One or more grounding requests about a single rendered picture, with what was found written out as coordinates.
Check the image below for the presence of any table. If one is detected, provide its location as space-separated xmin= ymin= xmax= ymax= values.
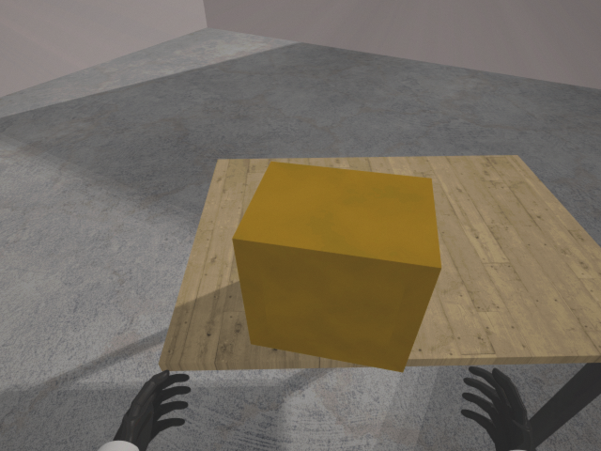
xmin=159 ymin=155 xmax=601 ymax=448

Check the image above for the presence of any robot left hand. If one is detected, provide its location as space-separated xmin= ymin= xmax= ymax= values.
xmin=113 ymin=370 xmax=191 ymax=451

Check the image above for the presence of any carton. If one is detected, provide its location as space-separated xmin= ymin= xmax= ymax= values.
xmin=232 ymin=162 xmax=441 ymax=372

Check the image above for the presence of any robot right hand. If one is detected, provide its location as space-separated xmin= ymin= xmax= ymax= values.
xmin=461 ymin=366 xmax=536 ymax=451

